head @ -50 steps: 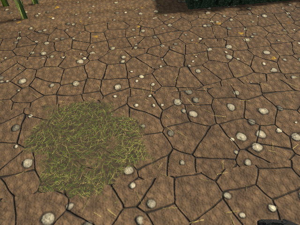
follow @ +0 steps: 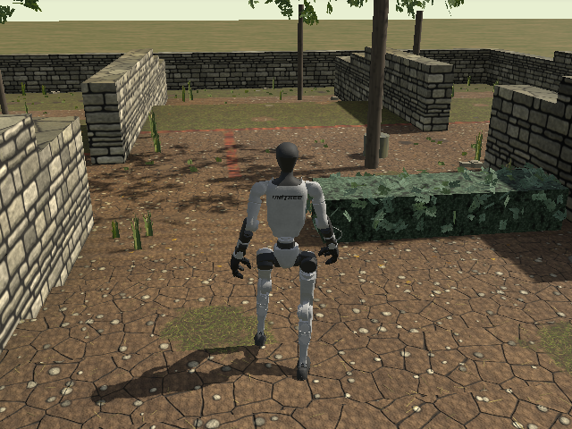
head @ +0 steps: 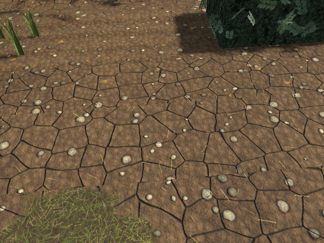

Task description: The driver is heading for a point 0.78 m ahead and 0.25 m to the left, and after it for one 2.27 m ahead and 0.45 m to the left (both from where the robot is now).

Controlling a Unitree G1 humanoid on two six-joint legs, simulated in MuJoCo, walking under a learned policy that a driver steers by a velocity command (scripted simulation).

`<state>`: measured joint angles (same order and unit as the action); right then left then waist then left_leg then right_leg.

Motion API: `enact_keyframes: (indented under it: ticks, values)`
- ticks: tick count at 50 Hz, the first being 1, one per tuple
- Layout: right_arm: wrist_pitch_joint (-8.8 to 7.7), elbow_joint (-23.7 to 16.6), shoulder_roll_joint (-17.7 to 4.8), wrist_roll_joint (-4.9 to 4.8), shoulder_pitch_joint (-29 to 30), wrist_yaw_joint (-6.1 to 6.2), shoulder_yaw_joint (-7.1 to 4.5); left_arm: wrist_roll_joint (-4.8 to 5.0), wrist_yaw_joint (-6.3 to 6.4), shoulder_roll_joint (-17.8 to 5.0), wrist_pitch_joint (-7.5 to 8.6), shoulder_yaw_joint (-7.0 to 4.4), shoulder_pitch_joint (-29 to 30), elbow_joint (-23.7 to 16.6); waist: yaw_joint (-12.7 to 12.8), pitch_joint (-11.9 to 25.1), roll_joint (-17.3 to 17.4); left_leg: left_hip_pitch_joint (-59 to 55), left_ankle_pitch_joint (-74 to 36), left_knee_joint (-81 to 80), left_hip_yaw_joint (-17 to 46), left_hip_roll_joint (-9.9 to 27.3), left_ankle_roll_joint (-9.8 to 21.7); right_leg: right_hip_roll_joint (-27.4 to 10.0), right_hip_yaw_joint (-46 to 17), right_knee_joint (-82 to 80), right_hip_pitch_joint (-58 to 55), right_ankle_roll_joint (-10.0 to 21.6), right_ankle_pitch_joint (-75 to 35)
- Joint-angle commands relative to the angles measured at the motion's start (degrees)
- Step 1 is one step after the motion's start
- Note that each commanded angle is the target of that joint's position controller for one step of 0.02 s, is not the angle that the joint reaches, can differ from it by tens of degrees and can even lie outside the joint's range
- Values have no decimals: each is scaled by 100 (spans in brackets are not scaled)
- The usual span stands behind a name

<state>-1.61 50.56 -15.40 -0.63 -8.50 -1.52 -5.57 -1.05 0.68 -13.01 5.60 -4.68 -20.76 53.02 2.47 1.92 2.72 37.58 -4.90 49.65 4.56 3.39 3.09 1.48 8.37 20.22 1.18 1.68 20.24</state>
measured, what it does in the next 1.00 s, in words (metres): goes down, turning left: left foot 0.16 m lower, then right foot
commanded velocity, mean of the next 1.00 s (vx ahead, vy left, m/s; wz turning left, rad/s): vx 0.47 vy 0.00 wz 0.36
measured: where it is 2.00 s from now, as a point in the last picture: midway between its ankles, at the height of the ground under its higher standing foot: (127, 223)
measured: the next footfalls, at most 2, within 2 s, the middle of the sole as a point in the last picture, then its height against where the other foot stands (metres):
left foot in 0.28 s outside the picture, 0.16 m lower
right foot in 0.70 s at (152, 221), level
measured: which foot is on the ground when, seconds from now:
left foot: up 0.00-0.26, down 0.28-0.72, up 0.74-1.00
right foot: down 0.00-0.28, up 0.30-0.68, down 0.70-1.00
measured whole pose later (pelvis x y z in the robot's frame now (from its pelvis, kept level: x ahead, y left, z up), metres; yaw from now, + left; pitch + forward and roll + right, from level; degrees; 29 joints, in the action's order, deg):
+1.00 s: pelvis +0.62 +0.19 -0.14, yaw +22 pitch +2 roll +0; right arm -1.6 47.3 -15.0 0.1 -8.0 0.9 -4.1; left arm -0.3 0.1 -12.5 3.7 -3.2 -20.0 49.8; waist 2.8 -1.5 1.7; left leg 35.0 9.0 44.4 3.5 3.5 0.0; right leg 2.7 1.1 20.2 12.6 3.5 9.7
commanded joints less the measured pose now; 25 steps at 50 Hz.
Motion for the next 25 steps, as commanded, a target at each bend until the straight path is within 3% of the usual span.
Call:
enact_keyframes:
  ticks: [1,3,5,6,7,8,9,10,11,12,13,14,15,16,17,18,19,20,21,22,23,24,25]
  values:
    - [-107,-662,-356,-145,885,-149,-98,114,117,-685,31,-210,-866,88,374,-771,-813,2335,365,30,817,237,106,-2174,-1266,303,-1650,794,-2020]
    - [-189,-881,-358,-206,1289,-232,-92,108,229,-640,34,-233,-1185,110,596,-970,-771,3635,1075,98,948,219,80,-2530,-1524,563,-2653,705,-2168]
    - [-258,-1031,-200,-171,1550,-315,-38,46,302,-594,26,-223,-1210,57,636,-1112,-688,3808,1125,158,687,257,44,-2598,-1397,746,-2481,588,-2394]
    - [-277,-1114,-223,-189,1639,-440,-13,-11,382,-490,0,-137,-465,-258,413,-1352,-305,2527,-393,-1199,268,303,-90,-2092,-629,715,-975,325,-1778]
    - [-285,-1063,-28,-99,1569,-546,58,27,402,-653,30,-173,-246,-300,397,-1192,-374,733,-1813,-1692,-315,121,-72,-1779,-65,697,314,193,-1157]
    - [-299,-936,223,-77,1455,-605,149,90,372,-692,29,-182,-342,-245,497,-935,-292,-722,-2652,-1848,-508,-101,-101,-1576,272,698,1153,79,-432]
    - [-242,-838,214,-138,1229,-592,130,100,331,-786,25,-201,-335,-235,429,-903,-400,-1307,-2632,-1688,-555,-237,-139,-1594,362,805,1393,61,-332]
    - [-174,-706,61,-167,836,-519,80,146,288,-871,2,-197,-239,-286,248,-902,-489,-1483,-2278,-1753,-576,-316,-163,-1561,403,1168,1185,-13,-781]
    - [-135,-463,-196,-122,268,-421,-16,199,240,-934,-43,-189,-198,-322,22,-768,-457,-1555,-1997,-2055,-654,-370,-129,-1593,381,1945,605,-79,-1565]
    - [-121,-174,-450,-43,-408,-328,-139,233,194,-966,-93,-178,-286,-294,-230,-435,-483,-2082,-1935,-2292,-815,-440,-26,-1646,348,3048,230,-153,-2499]
    - [-104,202,-677,-11,-1300,-250,-259,297,194,-939,-133,-144,-240,-163,-692,56,-659,-3327,-2626,-2688,-925,-386,128,-1618,461,4553,468,-337,-3092]
    - [-89,414,-1006,105,-1908,-164,-361,335,142,-889,-49,-117,-72,-42,-1377,285,16,-4761,-3342,-3215,-976,-285,496,-1050,459,6751,1460,-606,-1794]
    - [-164,460,-1478,320,-1860,-124,-275,166,109,-203,20,-18,-877,-165,-760,686,1391,-6865,-5288,-1131,145,507,957,-601,-210,9424,4168,-789,3362]
    - [-194,344,-1693,263,-2134,-160,-243,324,36,-370,253,132,-1424,-365,-751,2531,1442,-8041,-5795,-287,1694,1432,2017,-500,-1547,10023,4624,-806,3180]
    - [-55,287,-1486,37,-2297,-123,-264,376,21,-702,308,63,-750,-711,-972,3014,516,-7859,-3340,-1150,2099,1466,2240,-686,-1575,9313,4931,-798,2882]
    - [26,492,-1457,-91,-2413,-59,-247,450,85,-535,296,136,-210,-955,-863,2700,372,-7181,-416,-2180,2935,1599,2162,-708,-1392,9021,5362,-765,2420]
    - [30,234,-980,-178,-1492,-22,-110,367,238,-565,200,116,472,-962,-712,1494,-623,-5664,1041,-2895,3100,1328,1801,-769,-1039,8657,5555,-695,1723]
    - [-86,-88,-1125,40,-940,-17,-82,454,271,-661,157,107,200,-1024,-300,1173,-442,-4472,1395,-2980,3928,1906,2115,-928,-1417,8502,5399,-554,1087]
    - [-227,-239,-985,94,-495,-62,-51,307,297,-675,81,109,183,-1017,-85,792,-702,-3394,1164,-2893,4089,1894,2106,-1069,-1531,8511,5086,-489,1261]
    - [-328,-279,-600,86,-226,-89,78,265,266,-833,46,22,167,-964,114,323,-722,-2362,858,-2891,3228,1587,1780,-1257,-1795,7109,4778,-317,346]
    - [-312,-333,-602,44,69,38,95,140,263,-720,1,32,488,-1099,261,-302,-471,-1101,516,-3188,2219,933,1501,-1262,-1557,5716,4056,-475,-55]
    - [-279,-349,-660,47,76,157,94,-15,261,-699,49,29,796,-1234,165,-481,-211,-727,-130,-3209,1594,485,1390,-1151,-1330,4533,3625,-601,-599]
    - [-238,-324,-590,83,-105,270,106,-114,224,-594,91,67,1068,-1266,33,-336,-45,-580,-727,-3150,1073,165,1285,-1010,-1163,3744,3045,-665,-1327]
Keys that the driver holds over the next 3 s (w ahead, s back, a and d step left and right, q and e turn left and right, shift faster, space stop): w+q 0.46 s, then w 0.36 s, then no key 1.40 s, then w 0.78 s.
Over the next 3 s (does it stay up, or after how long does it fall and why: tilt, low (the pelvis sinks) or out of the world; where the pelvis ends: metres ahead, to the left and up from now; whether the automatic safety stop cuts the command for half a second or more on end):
stays up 0.98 0.34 -0.22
